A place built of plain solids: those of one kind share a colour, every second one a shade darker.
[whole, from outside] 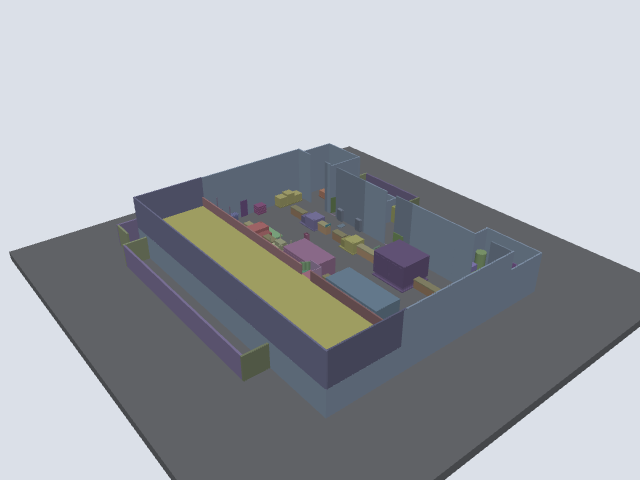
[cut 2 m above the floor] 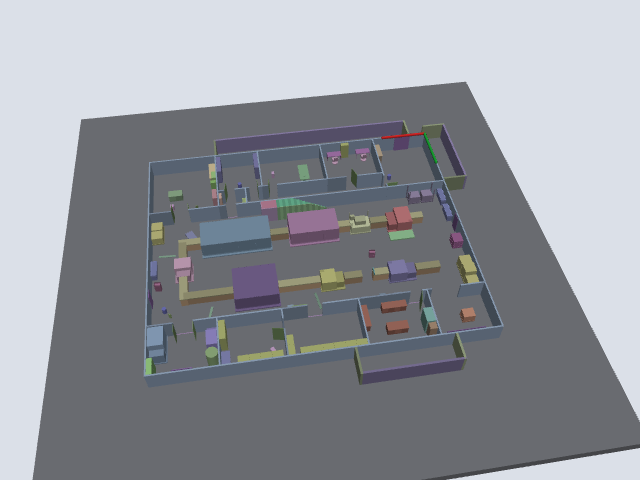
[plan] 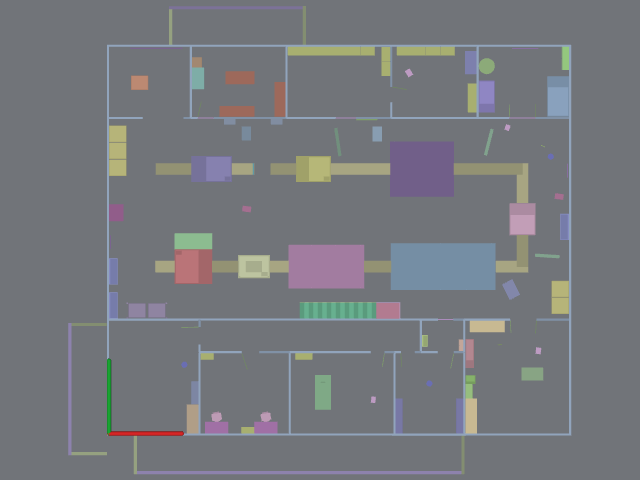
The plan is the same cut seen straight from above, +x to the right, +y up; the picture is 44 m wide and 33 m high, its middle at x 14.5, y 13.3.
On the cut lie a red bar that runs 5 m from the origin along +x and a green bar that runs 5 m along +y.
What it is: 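A trial; a factory floor where things are made along one folded line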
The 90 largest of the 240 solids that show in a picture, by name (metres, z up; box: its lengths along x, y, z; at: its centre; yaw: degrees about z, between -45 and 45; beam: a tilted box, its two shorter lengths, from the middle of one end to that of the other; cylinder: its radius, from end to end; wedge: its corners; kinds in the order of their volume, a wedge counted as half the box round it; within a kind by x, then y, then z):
{
 "wall_1": {"box": [0.15, 8.13, 2.95], "at": [-0.07, 3.92, 1.43]},
 "wall_2": {"box": [0.15, 14.16, 6.55], "at": [-0.07, 14.76, 3.23]},
 "wall_3": {"box": [0.15, 5.19, 6.05], "at": [-0.07, 24.14, 2.98]},
 "wall_4": {"box": [2.32, 0.15, 6.55], "at": [1.16, 21.69, 3.23]},
 "wall_5": {"box": [5.92, 0.15, 6.05], "at": [2.81, 26.66, 2.98]},
 "wall_6": {"box": [6.52, 0.15, 2.95], "at": [3.11, -0.07, 1.43]},
 "wall_7": {"box": [6.22, 0.15, 3.11], "at": [3.11, 7.83, 1.5]},
 "wall_8": {"box": [0.15, 4.89, 6.05], "at": [5.62, 24.14, 2.98]},
 "wall_9": {"box": [0.15, 5.59, 2.95], "at": [6.22, 2.79, 1.43]},
 "wall_10": {"box": [2.9, 0.15, 2.95], "at": [7.67, 5.59, 1.43]},
 "wall_11": {"box": [6.88, 0.15, 2.95], "at": [8.91, 26.66, 1.43]},
 "wall_12": {"box": [6.5, 0.15, 2.95], "at": [9.32, -0.07, 1.43]},
 "wall_13": {"box": [5.0, 0.15, 6.55], "at": [9.7, 21.69, 3.23]},
 "wall_14": {"box": [0.15, 4.89, 2.95], "at": [12.2, 24.14, 1.43]},
 "wall_15": {"box": [0.15, 5.59, 2.95], "at": [12.42, 2.79, 1.43]},
 "wall_16": {"box": [15.22, 0.15, 3.11], "at": [13.83, 7.83, 1.5]},
 "wall_17": {"box": [3.38, 0.15, 6.55], "at": [13.89, 21.69, 3.23]},
 "wall_18": {"box": [5.57, 0.15, 2.95], "at": [15.2, 5.59, 1.43]},
 "wall_19": {"box": [7.5, 0.15, 2.95], "at": [15.8, 26.66, 1.43]},
 "wall_20": {"box": [7.5, 0.15, 2.95], "at": [16.02, -0.07, 1.43]},
 "wall_21": {"box": [2.42, 0.15, 6.55], "at": [18.19, 21.69, 3.23]},
 "wall_22": {"box": [0.15, 5.59, 2.95], "at": [19.62, 2.79, 1.43]},
 "wall_23": {"box": [5.1, 0.15, 2.95], "at": [22.02, -0.07, 1.43]},
 "wall_24": {"box": [5.94, 0.15, 6.55], "at": [22.37, 21.69, 3.23]},
 "wall_25": {"box": [6.24, 0.15, 2.95], "at": [22.37, 26.66, 1.43]},
 "wall_26": {"box": [0.15, 5.59, 2.95], "at": [24.42, 2.79, 1.43]},
 "wall_27": {"box": [0.15, 4.89, 4.55], "at": [25.34, 24.14, 2.23]},
 "wall_28": {"box": [3.16, 0.15, 3.11], "at": [26.0, 7.83, 1.5]},
 "wall_29": {"box": [2.17, 0.15, 6.55], "at": [26.43, 21.69, 3.23]},
 "wall_30": {"box": [7.5, 0.15, 2.95], "at": [28.02, -0.07, 1.43]},
 "wall_31": {"box": [6.58, 0.15, 4.55], "at": [28.48, 26.66, 2.23]},
 "wall_32": {"box": [2.31, 0.15, 6.55], "at": [30.46, 21.69, 3.23]},
 "wall_33": {"box": [0.15, 8.13, 2.95], "at": [31.7, 3.92, 1.43]},
 "wall_34": {"box": [0.15, 14.16, 6.55], "at": [31.7, 14.76, 3.23]},
 "wall_35": {"box": [0.15, 5.19, 4.55], "at": [31.7, 24.14, 2.23]},
 "oven_1": {"box": [7.2, 3.2, 0.15], "at": [22.97, 11.47, 0.03]},
 "oven_2": {"box": [6.84, 2.74, 0.35], "at": [22.97, 11.47, 0.28]},
 "oven_3": {"box": [7.04, 3.04, 1.85], "at": [22.97, 11.47, 1.38]},
 "cooler_1": {"box": [4.4, 3.8, 0.15], "at": [21.52, 18.18, 0.03]},
 "cooler_2": {"box": [4.04, 3.34, 0.35], "at": [21.52, 18.18, 0.28]},
 "cooler_3": {"box": [4.24, 3.64, 2.45], "at": [21.52, 18.18, 1.68]},
 "mezz_deck_1": {"box": [31.62, 7.88, 0.15], "at": [15.81, 3.94, 2.98]},
 "prover_1": {"box": [5.2, 3.0, 0.15], "at": [14.94, 11.47, 0.03]},
 "prover_2": {"box": [4.84, 2.54, 0.35], "at": [14.94, 11.47, 0.28]},
 "prover_3": {"box": [5.04, 2.84, 2.05], "at": [14.94, 11.47, 1.48]},
 "mezz_outer_1": {"box": [0.15, 8.13, 3.66], "at": [-0.07, 3.92, 4.73]},
 "mezz_outer_2": {"box": [6.52, 0.15, 3.66], "at": [3.11, -0.07, 4.73]},
 "mezz_outer_3": {"box": [6.5, 0.15, 3.66], "at": [9.32, -0.07, 4.73]},
 "mezz_outer_4": {"box": [7.5, 0.15, 3.66], "at": [16.02, -0.07, 4.73]},
 "mezz_outer_5": {"box": [5.1, 0.15, 3.66], "at": [22.02, -0.07, 4.73]},
 "mezz_outer_6": {"box": [7.5, 0.15, 3.66], "at": [28.02, -0.07, 4.73]},
 "mezz_outer_7": {"box": [0.15, 8.13, 3.66], "at": [31.7, 3.92, 4.73]},
 "yard_wall_1": {"box": [0.22, 9.1, 2.65], "at": [-2.69, 3.05, 1.27]},
 "yard_wall_2": {"box": [9.41, 0.22, 2.65], "at": [8.82, 29.27, 1.27]},
 "yard_wall_3": {"box": [22.74, 0.22, 2.65], "at": [13.07, -2.69, 1.27]},
 "conveyor_body_1": {"box": [2.45, 0.68, 0.97], "at": [4.43, 18.18, 0.43]},
 "conveyor_body_2": {"box": [4.11, 0.68, 0.97], "at": [17.28, 18.18, 0.43]},
 "conveyor_body_3": {"box": [1.87, 0.68, 0.97], "at": [18.46, 11.47, 0.43]},
 "conveyor_body_4": {"box": [4.74, 0.68, 0.97], "at": [26.07, 18.18, 0.43]},
 "conveyor_body_5": {"box": [2.25, 0.68, 0.97], "at": [27.7, 11.47, 0.43]},
 "conveyor_body_6": {"box": [0.68, 2.75, 0.97], "at": [28.42, 17.21, 0.43]},
 "yard_cheek_1": {"box": [2.65, 0.22, 2.65], "at": [-1.48, -1.39, 1.27]},
 "yard_cheek_2": {"box": [2.65, 0.22, 2.65], "at": [-1.48, 7.49, 1.27]},
 "yard_cheek_3": {"box": [0.22, 2.65, 2.65], "at": [1.81, -1.48, 1.27]},
 "yard_cheek_4": {"box": [0.22, 2.65, 2.65], "at": [4.23, 28.05, 1.27]},
 "yard_cheek_5": {"box": [0.22, 2.65, 2.65], "at": [13.42, 28.05, 1.27]},
 "yard_cheek_6": {"box": [0.22, 2.65, 2.65], "at": [24.33, -1.48, 1.27]},
 "shelf_1": {"box": [1.0, 0.6, 2.05], "at": [12.78, 26.28, 0.97]},
 "shelf_2": {"box": [1.0, 0.6, 2.05], "at": [13.78, 26.28, 0.97]},
 "shelf_3": {"box": [1.0, 0.6, 2.05], "at": [14.78, 26.28, 0.97]},
 "shelf_4": {"box": [0.6, 1.0, 2.05], "at": [19.02, 25.08, 0.97]},
 "shelf_5": {"box": [0.6, 1.0, 2.05], "at": [19.02, 26.08, 0.97]},
 "mixer_1": {"box": [1.56, 2.24, 1.25], "at": [5.36, 11.47, 0.72]},
 "mixer_2": {"box": [0.88, 1.79, 0.85], "at": [6.58, 11.47, 0.53]},
 "boiler_1": {"box": [1.4, 1.96, 1.98], "at": [30.87, 22.83, 1.11]},
 "mezz_landing_1": {"box": [1.6, 1.08, 3.11], "at": [19.17, 8.43, 1.5]},
 "mezz_parapet_1": {"box": [18.47, 0.15, 1.15], "at": [9.23, 7.83, 3.58]},
 "mezz_parapet_2": {"box": [11.75, 0.15, 1.15], "at": [25.75, 7.83, 3.58]},
 "lockers_1": {"box": [0.48, 2.4, 1.7], "at": [19.93, 1.2, 0.95]},
 "lockers_2": {"box": [0.48, 2.4, 1.7], "at": [24.11, 1.2, 0.95]},
 "bagger_1": {"box": [1.69, 1.64, 1.25], "at": [7.53, 18.18, 0.72]},
 "pallet_row_1": {"box": [1.14, 1.09, 1.13], "at": [0.6, 18.27, 0.71]},
 "pallet_row_2": {"box": [1.14, 1.09, 1.35], "at": [0.6, 19.44, 0.82]},
 "slicer_1": {"box": [1.43, 1.64, 1.25], "at": [14.45, 18.18, 0.72]},
 "fume_cupboard_1": {"box": [0.83, 1.5, 2.2], "at": [6.11, 24.41, 1.2]},
 "depanner_1": {"box": [1.64, 1.31, 1.25], "at": [28.42, 14.36, 0.72]},
 "divider_1": {"box": [2.04, 1.44, 0.85], "at": [9.96, 11.47, 0.53]},
 "air_receiver_1": {"cylinder": 0.55, "from": [25.96, 25.25, 0.0], "to": [25.96, 25.25, 2.4]},
 "compressor_1": {"box": [1.0, 1.54, 1.48], "at": [25.96, 23.43, 0.86]},
 "panel_1": {"box": [0.48, 1.6, 2.0], "at": [31.38, 25.78, 1.1]}
}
